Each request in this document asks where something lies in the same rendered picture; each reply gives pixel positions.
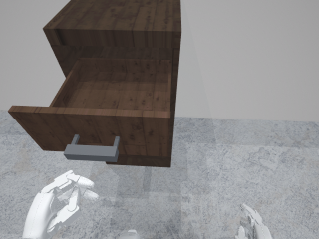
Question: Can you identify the cabinet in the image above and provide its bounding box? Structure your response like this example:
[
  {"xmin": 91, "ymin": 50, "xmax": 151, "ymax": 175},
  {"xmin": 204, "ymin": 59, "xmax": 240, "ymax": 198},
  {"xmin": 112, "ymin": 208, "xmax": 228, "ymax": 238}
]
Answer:
[{"xmin": 43, "ymin": 0, "xmax": 182, "ymax": 168}]

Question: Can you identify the handle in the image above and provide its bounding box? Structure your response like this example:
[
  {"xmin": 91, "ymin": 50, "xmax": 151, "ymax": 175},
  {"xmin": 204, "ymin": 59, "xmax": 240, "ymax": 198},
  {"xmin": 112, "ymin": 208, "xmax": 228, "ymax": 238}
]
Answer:
[{"xmin": 63, "ymin": 134, "xmax": 120, "ymax": 162}]

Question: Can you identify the left robot hand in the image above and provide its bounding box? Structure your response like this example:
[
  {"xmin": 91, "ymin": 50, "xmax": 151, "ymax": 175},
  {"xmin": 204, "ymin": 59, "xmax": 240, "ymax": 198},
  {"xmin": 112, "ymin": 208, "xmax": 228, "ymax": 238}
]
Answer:
[{"xmin": 22, "ymin": 170, "xmax": 100, "ymax": 239}]

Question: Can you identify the right robot hand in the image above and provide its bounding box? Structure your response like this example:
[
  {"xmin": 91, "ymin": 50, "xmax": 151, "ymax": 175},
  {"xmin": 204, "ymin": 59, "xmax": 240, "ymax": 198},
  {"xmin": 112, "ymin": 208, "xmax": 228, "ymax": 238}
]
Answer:
[{"xmin": 235, "ymin": 203, "xmax": 272, "ymax": 239}]

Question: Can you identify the drawer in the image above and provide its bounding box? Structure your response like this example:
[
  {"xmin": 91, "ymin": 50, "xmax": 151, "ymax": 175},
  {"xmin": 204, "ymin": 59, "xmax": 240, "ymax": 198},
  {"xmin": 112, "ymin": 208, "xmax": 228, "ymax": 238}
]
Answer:
[{"xmin": 8, "ymin": 57, "xmax": 172, "ymax": 157}]

